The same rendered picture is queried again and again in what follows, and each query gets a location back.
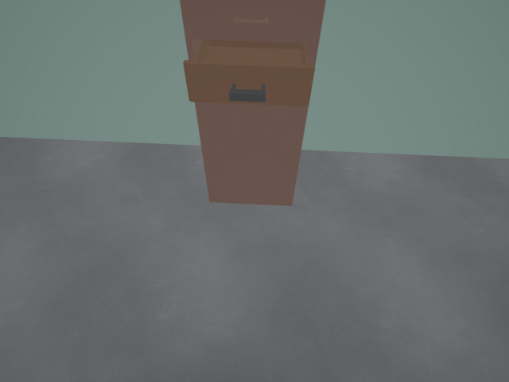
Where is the cabinet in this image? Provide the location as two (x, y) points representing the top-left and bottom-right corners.
(180, 0), (326, 206)

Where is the drawer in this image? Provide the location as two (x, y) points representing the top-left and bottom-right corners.
(183, 39), (315, 107)

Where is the handle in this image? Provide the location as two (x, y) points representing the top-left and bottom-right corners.
(229, 84), (266, 103)
(232, 19), (269, 33)

